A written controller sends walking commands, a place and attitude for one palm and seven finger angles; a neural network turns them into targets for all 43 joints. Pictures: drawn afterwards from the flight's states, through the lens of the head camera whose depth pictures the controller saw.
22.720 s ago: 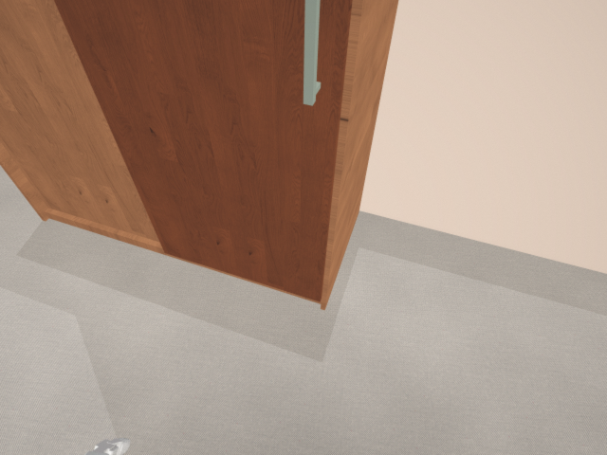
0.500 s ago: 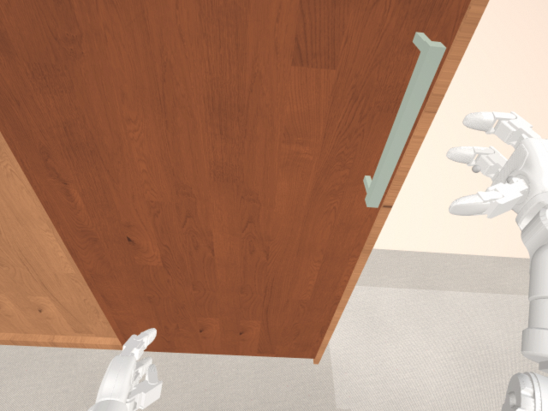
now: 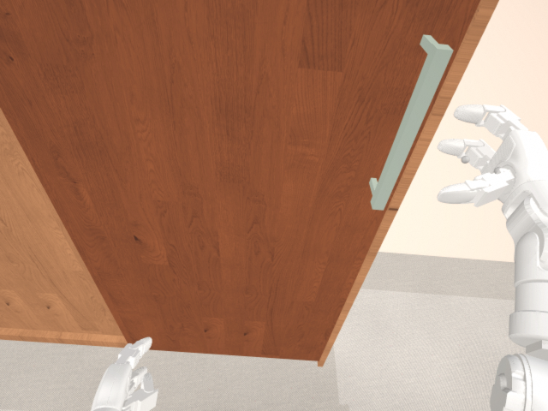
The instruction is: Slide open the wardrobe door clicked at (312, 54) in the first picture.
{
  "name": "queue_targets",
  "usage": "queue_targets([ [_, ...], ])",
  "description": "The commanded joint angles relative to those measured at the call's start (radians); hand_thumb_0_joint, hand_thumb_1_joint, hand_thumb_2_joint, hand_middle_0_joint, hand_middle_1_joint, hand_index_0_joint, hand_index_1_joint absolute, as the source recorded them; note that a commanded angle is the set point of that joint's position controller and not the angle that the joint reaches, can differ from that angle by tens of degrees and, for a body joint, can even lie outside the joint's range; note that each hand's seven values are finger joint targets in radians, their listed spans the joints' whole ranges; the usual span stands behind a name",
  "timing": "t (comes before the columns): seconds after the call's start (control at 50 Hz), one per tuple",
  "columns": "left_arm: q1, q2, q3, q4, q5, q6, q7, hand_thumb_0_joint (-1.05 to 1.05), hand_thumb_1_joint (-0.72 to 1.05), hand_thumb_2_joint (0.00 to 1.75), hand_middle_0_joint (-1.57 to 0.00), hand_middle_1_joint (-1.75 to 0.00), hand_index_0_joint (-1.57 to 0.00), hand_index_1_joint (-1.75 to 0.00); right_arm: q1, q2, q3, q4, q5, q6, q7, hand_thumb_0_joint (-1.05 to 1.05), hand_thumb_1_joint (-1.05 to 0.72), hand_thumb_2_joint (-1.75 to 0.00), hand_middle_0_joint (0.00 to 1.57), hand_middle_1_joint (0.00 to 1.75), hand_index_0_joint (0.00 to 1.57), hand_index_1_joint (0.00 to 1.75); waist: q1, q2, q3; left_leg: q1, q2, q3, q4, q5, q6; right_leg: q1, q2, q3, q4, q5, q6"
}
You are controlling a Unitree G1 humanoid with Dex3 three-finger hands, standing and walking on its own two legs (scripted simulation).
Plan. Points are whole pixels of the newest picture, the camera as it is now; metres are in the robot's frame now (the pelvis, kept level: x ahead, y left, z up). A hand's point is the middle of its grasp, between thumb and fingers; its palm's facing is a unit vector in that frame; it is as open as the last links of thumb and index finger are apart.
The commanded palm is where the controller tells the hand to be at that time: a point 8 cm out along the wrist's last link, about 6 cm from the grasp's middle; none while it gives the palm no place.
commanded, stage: move the hooked fingers beside the handle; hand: right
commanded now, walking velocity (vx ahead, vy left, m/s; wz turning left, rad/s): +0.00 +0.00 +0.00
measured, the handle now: (399, 133) +0.45 -0.15 +0.23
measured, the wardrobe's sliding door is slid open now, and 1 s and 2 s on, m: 0.00 0.00 0.00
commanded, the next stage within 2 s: feel for the door with the fingertips in 0.78 s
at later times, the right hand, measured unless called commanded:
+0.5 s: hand (450, 154) +0.39 -0.20 +0.24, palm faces +0.03 +1.00 -0.03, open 14.0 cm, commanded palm +0.36 -0.25 +0.24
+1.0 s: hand (453, 161) +0.38 -0.20 +0.23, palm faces +0.03 +1.00 -0.04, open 14.0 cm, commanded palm +0.35 -0.24 +0.24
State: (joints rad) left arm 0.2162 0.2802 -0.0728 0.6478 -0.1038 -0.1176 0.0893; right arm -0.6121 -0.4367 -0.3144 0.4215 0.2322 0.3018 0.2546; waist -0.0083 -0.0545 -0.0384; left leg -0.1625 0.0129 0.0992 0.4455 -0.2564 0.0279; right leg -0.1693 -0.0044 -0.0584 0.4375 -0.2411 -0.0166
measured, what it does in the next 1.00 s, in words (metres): stands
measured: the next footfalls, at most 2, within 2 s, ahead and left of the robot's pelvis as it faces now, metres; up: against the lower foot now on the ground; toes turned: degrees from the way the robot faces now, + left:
none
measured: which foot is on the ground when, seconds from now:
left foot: down 0.00-1.00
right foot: down 0.00-1.00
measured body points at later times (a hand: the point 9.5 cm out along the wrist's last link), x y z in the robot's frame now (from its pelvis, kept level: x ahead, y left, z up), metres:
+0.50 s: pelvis +0.00 +0.00 +0.00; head -0.03 +0.02 +0.45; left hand +0.16 +0.23 -0.09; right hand +0.38 -0.25 +0.24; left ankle -0.01 +0.10 -0.74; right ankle +0.00 -0.11 -0.74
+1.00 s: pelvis +0.00 +0.00 +0.00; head -0.02 +0.02 +0.45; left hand +0.18 +0.23 -0.08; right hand +0.38 -0.25 +0.24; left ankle -0.01 +0.10 -0.74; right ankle +0.00 -0.11 -0.74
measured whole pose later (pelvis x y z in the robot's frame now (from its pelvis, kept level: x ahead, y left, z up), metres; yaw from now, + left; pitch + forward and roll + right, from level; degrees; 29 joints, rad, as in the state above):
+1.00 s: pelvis +0.00 +0.00 +0.00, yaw +0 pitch -2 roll +0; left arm 0.20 0.27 -0.07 0.64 -0.10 -0.10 0.09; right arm -0.59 -0.39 -0.28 0.36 0.23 0.33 0.21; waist -0.01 -0.05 -0.04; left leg -0.15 0.01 0.10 0.43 -0.25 0.02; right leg -0.16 0.00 -0.06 0.42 -0.24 -0.02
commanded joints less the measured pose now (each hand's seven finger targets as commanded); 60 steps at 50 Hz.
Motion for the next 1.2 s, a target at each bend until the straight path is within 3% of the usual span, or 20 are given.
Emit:
queue_targets([
  [0.0,-0.133,0.109,0.048,-0.170,0.001,-0.052,0.004,0.00,0.90,0.90,-0.20,-0.30,-0.20,-0.30,-0.425,-0.242,-0.071,-0.255,0.019,-0.070,-0.008,0.00,0.50,-0.30,0.30,1.20,0.30,1.20,-0.005,0.018,-0.263,0.033,0.019,-0.068,-0.046,0.322,0.006,0.133,-0.007,0.074,-0.028,0.254,-0.028],
  [0.06,-0.132,0.115,0.049,-0.169,0.002,-0.043,0.004,0.00,0.90,0.90,-0.20,-0.30,-0.20,-0.30,-0.370,-0.260,-0.094,-0.228,0.020,-0.058,-0.014,0.00,0.50,-0.30,0.30,1.20,0.30,1.20,-0.016,0.061,-0.231,0.031,0.016,-0.065,-0.053,0.298,0.004,0.111,-0.012,0.072,-0.036,0.237,-0.029],
  [0.1,-0.143,0.106,0.044,-0.176,0.001,-0.045,0.004,0.00,0.90,0.90,-0.20,-0.30,-0.20,-0.30,-0.428,-0.226,-0.059,-0.271,0.016,-0.057,-0.018,0.00,0.50,-0.30,0.30,1.20,0.30,1.20,-0.005,0.009,-0.228,0.015,0.017,-0.067,-0.054,0.276,0.007,0.123,-0.008,0.077,-0.042,0.222,-0.026],
  [0.16,-0.135,0.114,0.045,-0.166,0.001,-0.040,0.009,0.00,0.90,0.90,-0.20,-0.30,-0.20,-0.30,-0.417,-0.256,-0.077,-0.248,0.017,-0.053,-0.024,0.00,0.50,-0.30,0.30,1.20,0.30,1.20,-0.004,0.061,-0.210,0.012,0.013,-0.067,-0.069,0.240,0.004,0.110,-0.013,0.079,-0.047,0.193,-0.029],
  [0.24,-0.136,0.105,0.043,-0.156,0.001,-0.053,0.017,0.00,0.90,0.90,-0.20,-0.30,-0.20,-0.30,-0.535,-0.201,-0.018,-0.265,0.012,-0.063,-0.031,0.00,0.50,-0.30,0.30,1.20,0.30,1.20,0.020,-0.018,-0.221,-0.025,0.012,-0.070,-0.077,0.192,0.008,0.151,-0.010,0.089,-0.052,0.159,-0.026],
  [0.26,-0.133,0.108,0.044,-0.154,0.002,-0.052,0.017,0.00,0.90,0.90,-0.20,-0.30,-0.20,-0.30,-0.526,-0.215,-0.024,-0.275,0.011,-0.069,-0.034,0.00,0.50,-0.30,0.30,1.20,0.30,1.20,0.015,0.014,-0.236,-0.009,0.010,-0.067,-0.076,0.203,0.009,0.156,-0.015,0.091,-0.050,0.177,-0.027],
  [0.34,-0.131,0.101,0.040,-0.141,0.002,-0.056,0.017,0.00,0.90,0.90,-0.20,-0.30,-0.20,-0.30,-0.533,-0.164,0.003,-0.216,0.011,-0.057,-0.044,0.00,0.50,-0.30,0.30,1.20,0.30,1.20,0.016,-0.003,-0.225,-0.024,0.009,-0.063,-0.071,0.203,0.011,0.154,-0.010,0.096,-0.054,0.174,-0.022],
  [0.36,-0.122,0.107,0.044,-0.137,0.005,-0.052,0.014,0.00,0.90,0.90,-0.20,-0.30,-0.20,-0.30,-0.494,-0.180,-0.016,-0.188,0.012,-0.052,-0.050,0.00,0.50,-0.30,0.30,1.20,0.30,1.20,0.007,0.044,-0.226,-0.008,0.008,-0.061,-0.075,0.212,0.010,0.141,-0.013,0.094,-0.056,0.183,-0.023],
  [0.46,-0.123,0.111,0.049,-0.154,0.008,-0.032,0.003,0.00,0.90,0.90,-0.20,-0.30,-0.20,-0.30,-0.402,-0.246,-0.084,-0.175,0.001,-0.039,-0.065,0.00,0.50,-0.30,0.30,1.20,0.30,1.20,-0.021,0.090,-0.242,0.051,0.015,-0.069,-0.062,0.279,0.005,0.099,-0.011,0.076,-0.050,0.224,-0.026],
  [0.56,-0.137,0.105,0.048,-0.183,0.005,-0.026,0.000,0.00,0.90,0.90,-0.20,-0.30,-0.20,-0.30,-0.408,-0.275,-0.100,-0.283,-0.004,-0.066,-0.050,0.00,0.50,-0.30,0.30,1.20,0.30,1.20,-0.018,0.035,-0.275,0.076,0.017,-0.072,-0.053,0.326,0.007,0.127,-0.014,0.068,-0.045,0.266,-0.027],
  [0.62,-0.134,0.106,0.046,-0.175,0.001,-0.030,0.009,0.00,0.90,0.90,-0.20,-0.30,-0.20,-0.30,-0.442,-0.235,-0.066,-0.272,0.008,-0.060,-0.030,0.00,0.50,-0.30,0.30,1.20,0.30,1.20,0.005,0.037,-0.237,0.033,0.011,-0.068,-0.061,0.299,0.004,0.135,-0.011,0.070,-0.045,0.238,-0.029],
  [0.68,-0.138,0.107,0.046,-0.173,0.000,-0.038,0.012,0.00,0.90,0.90,-0.20,-0.30,-0.20,-0.30,-0.465,-0.223,-0.046,-0.304,0.010,-0.055,-0.021,0.00,0.50,-0.30,0.30,1.20,0.30,1.20,0.008,-0.025,-0.232,0.020,0.013,-0.071,-0.065,0.294,0.009,0.151,-0.007,0.071,-0.042,0.240,-0.028],
  [0.72,-0.136,0.104,0.046,-0.170,0.000,-0.042,0.012,0.00,0.90,0.90,-0.20,-0.30,-0.20,-0.30,-0.455,-0.188,-0.025,-0.300,0.018,-0.048,-0.020,0.00,0.50,-0.30,0.30,1.20,0.30,1.20,0.013,-0.002,-0.242,0.009,0.009,-0.067,-0.064,0.293,0.008,0.165,-0.007,0.077,-0.038,0.241,-0.028],
  [0.82,-0.138,0.108,0.046,-0.156,-0.001,-0.036,0.014,0.00,0.90,0.90,-0.20,-0.30,-0.20,-0.30,-0.445,-0.184,-0.021,-0.250,0.025,-0.026,-0.023,0.00,0.50,-0.30,0.30,1.20,0.30,1.20,0.012,0.030,-0.216,-0.005,0.011,-0.066,-0.068,0.267,0.005,0.135,-0.003,0.078,-0.038,0.208,-0.029],
  [0.86,-0.131,0.113,0.048,-0.151,0.003,-0.030,0.011,0.00,0.90,0.90,-0.20,-0.30,-0.20,-0.30,-0.415,-0.229,-0.059,-0.220,0.021,-0.024,-0.034,0.00,0.50,-0.30,0.30,1.20,0.30,1.20,0.001,0.067,-0.208,0.010,0.012,-0.068,-0.072,0.264,0.004,0.113,-0.006,0.079,-0.037,0.207,-0.029],
  [0.9,-0.148,0.101,0.045,-0.164,0.001,-0.033,0.009,0.00,0.90,0.90,-0.20,-0.30,-0.20,-0.30,-0.486,-0.178,-0.010,-0.295,0.018,-0.038,-0.038,0.00,0.50,-0.30,0.30,1.20,0.30,1.20,0.011,0.009,-0.250,0.018,0.016,-0.070,-0.062,0.285,0.005,0.145,-0.003,0.074,-0.034,0.227,-0.029],
  [0.98,-0.152,0.098,0.044,-0.174,0.007,-0.031,0.001,0.00,0.90,0.90,-0.20,-0.30,-0.20,-0.30,-0.420,-0.178,-0.039,-0.323,0.023,-0.046,-0.050,0.00,0.50,-0.30,0.30,1.20,0.30,1.20,-0.010,0.045,-0.289,0.060,0.014,-0.066,-0.045,0.352,0.006,0.153,-0.004,0.075,-0.028,0.285,-0.029],
  [1.06,-0.164,0.094,0.045,-0.176,0.006,-0.020,-0.003,0.00,0.90,0.90,-0.20,-0.30,-0.20,-0.30,-0.372,-0.160,-0.035,-0.322,0.019,-0.018,-0.069,0.00,0.50,-0.30,0.30,1.20,0.30,1.20,-0.017,0.056,-0.245,0.045,0.012,-0.065,-0.050,0.327,0.004,0.130,-0.008,0.072,-0.029,0.263,-0.027],
  [1.12,-0.173,0.089,0.041,-0.174,0.006,-0.015,-0.002,0.00,0.90,0.90,-0.20,-0.30,-0.20,-0.30,-0.411,-0.119,-0.001,-0.353,0.014,0.001,-0.087,0.00,0.50,-0.30,0.30,1.20,0.30,1.20,-0.003,0.045,-0.230,0.023,0.010,-0.063,-0.052,0.305,0.004,0.136,-0.006,0.072,-0.032,0.247,-0.027],
  [1.18,-0.185,0.087,0.041,-0.177,0.009,-0.011,-0.002,0.00,0.90,0.90,-0.20,-0.30,-0.20,-0.30,-0.406,-0.113,-0.001,-0.393,0.014,0.007,-0.104,0.00,0.50,-0.30,0.30,1.20,0.30,1.20,-0.009,0.052,-0.253,0.042,0.012,-0.068,-0.053,0.313,0.002,0.142,-0.005,0.069,-0.030,0.254,-0.030],
])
